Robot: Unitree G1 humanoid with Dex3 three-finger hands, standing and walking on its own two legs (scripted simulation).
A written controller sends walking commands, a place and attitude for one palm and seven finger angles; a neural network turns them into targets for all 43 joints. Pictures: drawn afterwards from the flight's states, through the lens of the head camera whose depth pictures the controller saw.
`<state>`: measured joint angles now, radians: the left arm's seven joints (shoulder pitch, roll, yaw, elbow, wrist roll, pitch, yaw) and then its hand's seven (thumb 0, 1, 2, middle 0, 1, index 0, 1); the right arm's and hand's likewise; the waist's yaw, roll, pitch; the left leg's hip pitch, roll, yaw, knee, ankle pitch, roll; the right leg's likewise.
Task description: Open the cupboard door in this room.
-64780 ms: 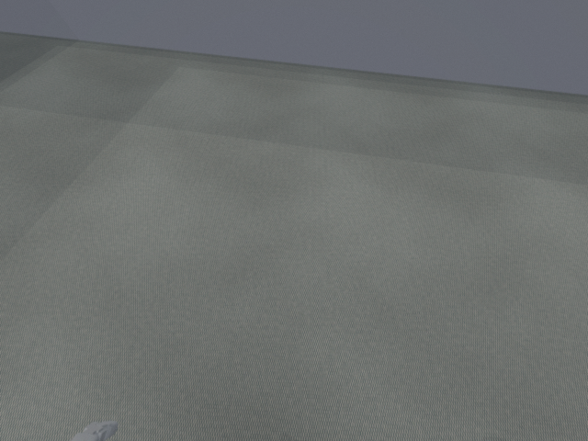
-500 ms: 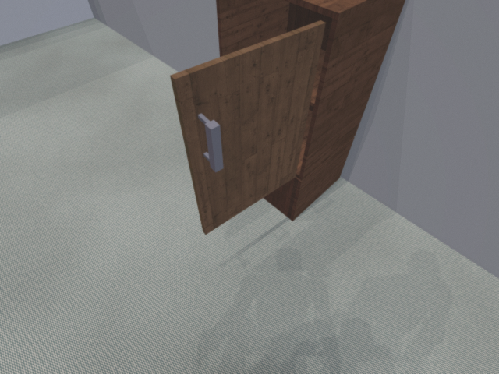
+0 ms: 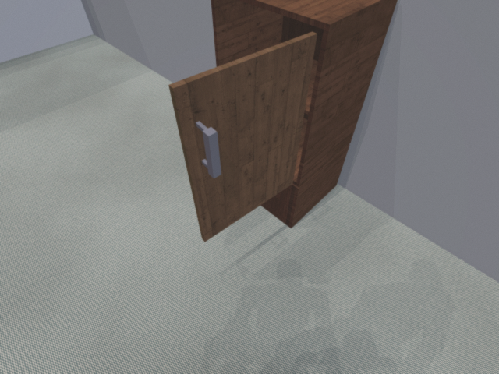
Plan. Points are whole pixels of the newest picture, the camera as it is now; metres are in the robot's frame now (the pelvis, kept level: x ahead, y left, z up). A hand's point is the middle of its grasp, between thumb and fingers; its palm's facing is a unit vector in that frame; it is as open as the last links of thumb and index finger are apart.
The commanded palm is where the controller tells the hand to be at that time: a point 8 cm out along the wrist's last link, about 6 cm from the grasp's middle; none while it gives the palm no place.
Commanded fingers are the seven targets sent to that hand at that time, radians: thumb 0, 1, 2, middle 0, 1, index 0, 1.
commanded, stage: let the arm hang, fingers relaxed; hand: left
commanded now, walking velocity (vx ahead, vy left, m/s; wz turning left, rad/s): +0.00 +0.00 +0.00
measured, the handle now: (207, 149) +0.61 +0.13 -0.02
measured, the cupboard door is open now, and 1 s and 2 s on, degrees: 84 84 84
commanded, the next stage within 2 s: look to check the result in 0.10 s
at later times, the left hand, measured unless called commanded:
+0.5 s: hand out of the picture +0.05 +0.20 -0.16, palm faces +0.02 -0.96 -0.26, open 7.4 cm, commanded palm none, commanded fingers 0.00 0.90 0.90 -0.20 -0.30 -0.20 -0.30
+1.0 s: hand out of the picture +0.09 +0.21 -0.15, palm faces +0.01 -0.95 -0.30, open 7.4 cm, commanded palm none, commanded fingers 0.00 0.90 0.90 -0.20 -0.30 -0.20 -0.30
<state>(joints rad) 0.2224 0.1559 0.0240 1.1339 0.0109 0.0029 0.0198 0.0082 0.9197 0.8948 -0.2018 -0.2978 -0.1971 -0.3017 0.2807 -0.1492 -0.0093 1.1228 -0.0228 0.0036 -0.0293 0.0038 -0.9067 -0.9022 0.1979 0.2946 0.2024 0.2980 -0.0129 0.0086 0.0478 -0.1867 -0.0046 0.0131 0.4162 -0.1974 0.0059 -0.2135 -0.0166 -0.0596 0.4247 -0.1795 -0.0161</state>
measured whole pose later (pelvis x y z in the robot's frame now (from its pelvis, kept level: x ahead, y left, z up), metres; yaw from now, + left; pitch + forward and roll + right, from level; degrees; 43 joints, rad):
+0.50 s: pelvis +0.01 +0.00 +0.00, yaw +0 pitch -2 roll +0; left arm 0.17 0.22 0.03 1.14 0.01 -0.01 0.01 0.01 0.91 0.89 -0.20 -0.30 -0.20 -0.30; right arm 0.20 -0.22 -0.01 1.13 -0.02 0.00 -0.02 0.00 -0.91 -0.90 0.20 0.29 0.20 0.30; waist -0.01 0.02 0.07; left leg -0.15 0.00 0.00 0.37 -0.19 0.00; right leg -0.18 -0.01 -0.07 0.39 -0.18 -0.02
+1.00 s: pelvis +0.02 -0.01 +0.01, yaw +0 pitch -2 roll +0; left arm 0.12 0.27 0.02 1.14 0.01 -0.02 0.01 0.01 0.91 0.89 -0.20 -0.30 -0.20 -0.30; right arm 0.14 -0.28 0.00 1.13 -0.02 0.00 -0.02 0.00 -0.90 -0.90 0.20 0.29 0.20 0.30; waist -0.01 0.02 0.06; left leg -0.11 0.01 0.00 0.31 -0.18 -0.01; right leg -0.14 0.00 -0.07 0.34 -0.17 -0.03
